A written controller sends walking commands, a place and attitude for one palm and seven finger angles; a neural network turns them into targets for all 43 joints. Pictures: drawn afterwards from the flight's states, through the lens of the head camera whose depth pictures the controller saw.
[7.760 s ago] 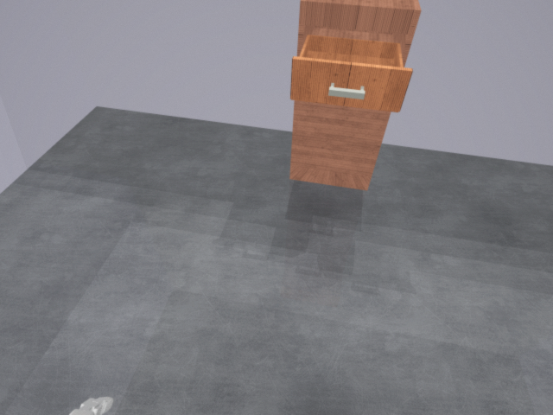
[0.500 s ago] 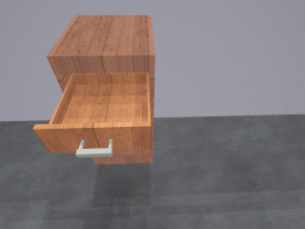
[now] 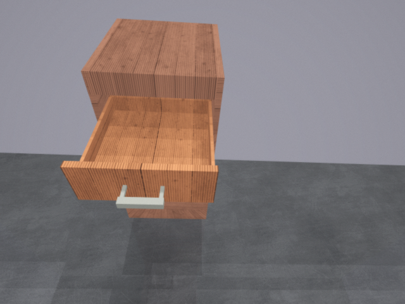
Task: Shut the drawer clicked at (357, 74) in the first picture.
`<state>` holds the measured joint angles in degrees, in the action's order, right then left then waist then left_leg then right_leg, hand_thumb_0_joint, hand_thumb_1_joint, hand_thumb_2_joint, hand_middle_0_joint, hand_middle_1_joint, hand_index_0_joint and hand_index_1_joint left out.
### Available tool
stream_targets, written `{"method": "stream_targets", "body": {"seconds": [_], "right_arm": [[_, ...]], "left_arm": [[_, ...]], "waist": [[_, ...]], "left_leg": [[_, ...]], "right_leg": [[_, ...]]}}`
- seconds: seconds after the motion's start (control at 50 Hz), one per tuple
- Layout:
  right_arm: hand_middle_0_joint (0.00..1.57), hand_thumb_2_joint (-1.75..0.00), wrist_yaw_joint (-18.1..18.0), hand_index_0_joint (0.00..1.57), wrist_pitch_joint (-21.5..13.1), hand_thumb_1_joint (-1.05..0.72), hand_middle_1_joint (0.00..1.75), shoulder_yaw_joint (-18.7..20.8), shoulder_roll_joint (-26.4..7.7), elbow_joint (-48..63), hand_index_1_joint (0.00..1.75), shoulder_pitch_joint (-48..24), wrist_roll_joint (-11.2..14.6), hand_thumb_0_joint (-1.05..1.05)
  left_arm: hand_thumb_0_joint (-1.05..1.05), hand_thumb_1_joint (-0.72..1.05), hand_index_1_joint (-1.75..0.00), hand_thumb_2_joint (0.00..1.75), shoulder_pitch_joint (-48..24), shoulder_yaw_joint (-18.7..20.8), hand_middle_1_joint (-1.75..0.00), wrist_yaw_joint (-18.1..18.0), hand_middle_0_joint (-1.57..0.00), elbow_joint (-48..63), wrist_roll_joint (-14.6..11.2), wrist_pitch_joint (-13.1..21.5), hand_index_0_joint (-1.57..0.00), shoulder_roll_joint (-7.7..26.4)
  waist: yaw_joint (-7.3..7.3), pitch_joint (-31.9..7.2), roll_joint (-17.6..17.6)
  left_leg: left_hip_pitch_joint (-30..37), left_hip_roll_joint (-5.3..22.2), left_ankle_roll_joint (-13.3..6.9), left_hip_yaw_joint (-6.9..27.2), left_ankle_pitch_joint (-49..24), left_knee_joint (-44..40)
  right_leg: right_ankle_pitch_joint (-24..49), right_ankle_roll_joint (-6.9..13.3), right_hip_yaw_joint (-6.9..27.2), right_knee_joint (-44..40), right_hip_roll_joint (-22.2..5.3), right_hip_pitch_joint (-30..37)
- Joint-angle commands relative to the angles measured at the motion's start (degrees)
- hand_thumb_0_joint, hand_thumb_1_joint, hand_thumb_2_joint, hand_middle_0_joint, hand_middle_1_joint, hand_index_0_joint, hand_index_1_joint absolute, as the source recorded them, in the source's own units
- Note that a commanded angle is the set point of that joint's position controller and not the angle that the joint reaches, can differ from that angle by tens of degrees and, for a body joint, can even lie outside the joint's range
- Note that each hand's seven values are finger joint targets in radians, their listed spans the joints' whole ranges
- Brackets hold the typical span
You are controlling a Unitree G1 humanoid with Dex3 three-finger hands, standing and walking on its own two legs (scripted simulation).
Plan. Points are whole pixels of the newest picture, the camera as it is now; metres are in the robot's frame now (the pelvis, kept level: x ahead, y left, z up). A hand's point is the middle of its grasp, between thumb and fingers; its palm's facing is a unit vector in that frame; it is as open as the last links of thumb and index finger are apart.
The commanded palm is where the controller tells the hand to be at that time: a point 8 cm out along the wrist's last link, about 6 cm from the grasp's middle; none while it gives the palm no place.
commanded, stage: shuffle to correct the standing spot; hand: left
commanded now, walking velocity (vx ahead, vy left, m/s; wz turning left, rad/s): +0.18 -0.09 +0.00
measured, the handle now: (142, 196) +0.37 +0.18 -0.05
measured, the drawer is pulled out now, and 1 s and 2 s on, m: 0.30 0.30 0.30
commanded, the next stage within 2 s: come to a stop and stand still in 0.34 s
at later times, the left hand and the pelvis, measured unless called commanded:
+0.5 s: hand out of the picture +0.03 +0.11 -0.19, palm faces +0.03 -0.99 -0.12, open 7.4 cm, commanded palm none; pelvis +0.08 -0.03 -0.01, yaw -1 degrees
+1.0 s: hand out of the picture +0.07 +0.18 -0.18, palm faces -0.01 -0.97 -0.23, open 7.4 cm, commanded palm none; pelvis +0.04 -0.01 -0.01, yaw -2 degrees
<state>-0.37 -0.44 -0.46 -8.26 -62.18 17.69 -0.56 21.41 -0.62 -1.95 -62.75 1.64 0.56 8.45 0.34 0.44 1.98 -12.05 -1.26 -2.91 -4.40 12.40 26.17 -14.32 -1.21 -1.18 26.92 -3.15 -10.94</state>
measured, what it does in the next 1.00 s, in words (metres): stands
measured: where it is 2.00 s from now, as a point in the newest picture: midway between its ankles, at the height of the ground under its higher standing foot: outside the picture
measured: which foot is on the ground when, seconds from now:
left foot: down 0.00-1.00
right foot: down 0.00-1.00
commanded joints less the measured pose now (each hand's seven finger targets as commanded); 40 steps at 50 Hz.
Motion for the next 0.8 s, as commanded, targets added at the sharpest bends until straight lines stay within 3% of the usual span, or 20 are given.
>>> {"method": "stream_targets", "body": {"seconds": [0.0,0.08,0.16,0.26,0.32,0.38,0.4,0.44,0.46,0.48,0.5,0.54,0.58,0.6,0.64,0.68,0.72,0.76,0.78], "right_arm": [[0.20,-0.90,-0.4,0.20,0.0,-0.90,0.30,2.1,-8.4,1.4,0.30,2.0,-0.4,0.00],[0.20,-0.90,-0.4,0.20,-0.3,-0.90,0.30,2.1,-7.1,1.5,0.30,2.0,-0.4,0.00],[0.20,-0.90,-0.5,0.20,-1.1,-0.90,0.30,1.9,-5.2,1.1,0.30,2.8,-0.3,0.00],[0.20,-0.90,-0.8,0.20,-2.3,-0.90,0.30,1.4,-3.8,0.3,0.30,3.7,-0.2,0.00],[0.20,-0.90,-1.1,0.20,-2.6,-0.90,0.30,1.4,-3.5,-0.5,0.30,4.1,-0.2,0.00],[0.20,-0.90,-1.5,0.20,-2.7,-0.90,0.30,1.6,-4.4,-1.7,0.30,5.6,-0.2,0.00],[0.20,-0.90,-1.7,0.20,-2.7,-0.90,0.30,1.8,-4.7,-2.1,0.30,6.5,-0.3,0.00],[0.20,-0.90,-2.2,0.20,-2.6,-0.90,0.30,2.1,-6.1,-3.3,0.30,9.0,-0.4,0.00],[0.20,-0.90,-2.4,0.20,-2.4,-0.90,0.30,1.9,-6.3,-3.3,0.30,8.6,-0.3,0.00],[0.20,-0.90,-2.6,0.20,-2.1,-0.90,0.30,1.6,-5.7,-2.9,0.30,6.3,-0.2,0.00],[0.20,-0.90,-2.6,0.20,-1.8,-0.90,0.30,1.4,-4.8,-2.0,0.30,3.9,-0.1,0.00],[0.20,-0.90,-2.5,0.20,-1.4,-0.90,0.30,0.7,-2.7,-0.7,0.30,2.0,0.0,0.00],[0.20,-0.90,-2.3,0.20,-0.9,-0.90,0.30,0.4,-1.4,-0.2,0.30,1.5,0.4,0.00],[0.20,-0.90,-2.2,0.20,-0.8,-0.90,0.30,0.5,-1.5,-0.2,0.30,1.7,0.6,0.00],[0.20,-0.90,-2.3,0.20,-0.8,-0.90,0.30,0.8,-3.3,-0.7,0.30,2.9,0.4,0.00],[0.20,-0.90,-2.6,0.20,-0.6,-0.90,0.30,1.3,-4.9,-0.8,0.30,3.5,0.5,0.00],[0.20,-0.90,-2.5,0.20,-0.2,-0.90,0.30,1.5,-5.1,-0.3,0.30,2.5,0.6,0.00],[0.20,-0.90,-2.2,0.20,-0.1,-0.90,0.30,1.4,-5.2,-0.2,0.30,1.4,0.5,0.00],[0.20,-0.90,-1.6,0.20,-0.9,-0.90,0.30,2.7,-8.2,4.2,0.30,-4.4,0.5,0.00]], "left_arm": [[0.00,0.90,-0.30,0.90,5.4,0.5,-0.30,0.3,-0.20,1.4,0.4,0.6,-0.20,2.9],[0.00,0.90,-0.30,0.90,6.9,0.7,-0.30,0.5,-0.20,1.0,0.1,1.1,-0.20,3.0],[0.00,0.90,-0.30,0.90,7.5,1.0,-0.30,0.4,-0.20,0.7,-0.2,1.7,-0.20,3.4],[0.00,0.90,-0.30,0.90,8.8,1.5,-0.30,0.2,-0.20,-0.3,-0.4,2.2,-0.20,4.0],[0.00,0.90,-0.30,0.90,9.4,1.7,-0.30,0.2,-0.20,-0.8,-0.5,2.3,-0.20,4.3],[0.00,0.90,-0.30,0.90,8.2,1.7,-0.30,0.1,-0.20,-0.7,-0.5,2.5,-0.20,3.9],[0.00,0.90,-0.30,0.90,7.5,1.7,-0.30,0.2,-0.20,-0.5,-0.5,2.5,-0.20,3.6],[0.00,0.90,-0.30,0.90,5.5,1.6,-0.30,0.1,-0.20,0.4,-0.4,2.6,-0.20,2.5],[0.00,0.90,-0.30,0.90,4.9,1.5,-0.30,-0.1,-0.20,0.6,-0.5,2.5,-0.20,1.7],[0.00,0.90,-0.30,0.90,5.5,1.5,-0.30,-0.3,-0.20,0.5,-0.7,2.3,-0.20,1.1],[0.00,0.90,-0.30,0.90,7.2,1.7,-0.30,-0.5,-0.20,-0.2,-0.7,2.3,-0.20,1.3],[0.00,0.90,-0.30,0.90,9.4,2.1,-0.30,-1.0,-0.20,-1.5,-0.8,2.4,-0.20,3.9],[0.00,0.90,-0.30,0.90,8.1,1.8,-0.30,-1.4,-0.20,-1.1,-1.1,2.4,-0.20,4.9],[0.00,0.90,-0.30,0.90,6.9,1.7,-0.30,-1.4,-0.20,-0.4,-1.0,2.2,-0.20,5.3],[0.00,0.90,-0.30,0.90,4.3,1.6,-0.30,-1.4,-0.20,1.0,-1.3,1.9,-0.20,5.8],[0.00,0.90,-0.30,0.90,3.3,2.0,-0.30,-1.5,-0.20,2.4,-1.5,1.7,-0.20,6.1],[0.00,0.90,-0.30,0.90,2.2,2.1,-0.30,-1.6,-0.20,3.1,-1.4,1.3,-0.20,5.8],[0.00,0.90,-0.30,0.90,1.1,2.0,-0.30,-1.3,-0.20,3.4,-1.4,1.0,-0.20,5.3],[0.00,0.90,-0.30,0.90,4.0,2.7,-0.30,-3.1,-0.20,0.9,-0.4,2.1,-0.20,8.7]], "waist": [[-0.09,7.9,-6.2],[0.05,9.2,-3.0],[-0.25,8.0,-0.2],[-0.65,3.8,2.9],[-0.75,2.7,1.3],[-1.65,1.9,-2.3],[-2.10,1.6,-4.3],[-2.78,1.8,-8.9],[-2.05,2.0,-10.7],[-0.48,3.6,-8.9],[0.65,4.0,-5.3],[0.99,5.6,3.8],[0.19,3.9,6.7],[-0.29,2.7,6.3],[-0.99,0.3,2.2],[-0.88,-3.2,-0.4],[-0.62,-2.7,-2.1],[-0.36,-1.0,-3.1],[0.97,4.8,-0.7]], "left_leg": [[-6.7,9.6,-1.4,12.0,25.1,-13.9],[-7.2,7.9,-1.5,10.0,20.9,-9.9],[-5.4,6.2,-1.2,7.4,13.7,-4.6],[-2.8,4.7,-0.7,2.6,-0.4,2.2],[-1.6,4.9,-0.7,1.5,-3.9,3.6],[1.8,6.1,-1.3,2.6,-11.8,4.2],[3.6,7.0,-1.7,3.4,-14.6,3.7],[7.7,10.3,-3.6,6.7,-27.9,2.3],[7.9,11.4,-4.3,7.7,-35.5,2.1],[6.1,11.1,-3.7,6.7,-38.0,3.3],[3.5,8.9,-1.8,4.5,-33.3,6.0],[-4.6,5.3,1.4,1.3,-15.7,7.6],[-5.0,4.0,2.6,0.6,-2.5,5.1],[-3.9,3.8,2.5,0.5,-2.7,3.6],[1.5,4.5,2.1,0.8,-17.8,1.0],[6.2,6.1,1.8,1.3,-28.4,2.5],[8.0,7.3,1.7,2.0,-30.0,1.7],[7.8,8.0,1.5,3.0,-25.5,-0.5],[0.6,7.8,3.3,0.3,-21.2,12.9]], "right_leg": [[-9.0,2.9,-0.9,-0.9,0.5,-4.5],[-9.5,4.1,2.0,-3.0,-0.3,-5.3],[-7.7,5.1,4.8,-4.5,-1.8,-5.4],[7.4,5.8,5.4,-2.3,-3.3,-0.8],[15.5,5.8,4.2,0.2,-3.2,0.9],[22.8,5.5,1.4,5.1,-2.1,-0.3],[22.2,5.3,0.3,6.8,-1.3,-1.6],[18.0,4.3,-2.7,11.5,0.8,-5.2],[13.2,3.8,-3.5,11.1,1.2,-5.2],[11.2,3.7,-2.6,7.3,0.8,-3.3],[19.8,4.1,0.1,3.7,-0.7,-0.2],[47.7,4.6,4.1,2.2,-6.0,6.7],[62.6,4.8,4.4,1.1,-8.6,10.0],[64.1,4.4,3.7,1.6,-8.3,10.6],[61.2,3.3,1.8,4.5,-6.3,9.3],[53.3,3.2,1.5,4.5,-5.5,8.3],[43.0,3.5,1.9,2.6,-5.0,6.3],[30.3,3.3,2.2,-0.9,-4.4,4.6],[47.9,0.8,4.6,-3.8,-6.7,-0.5]]}}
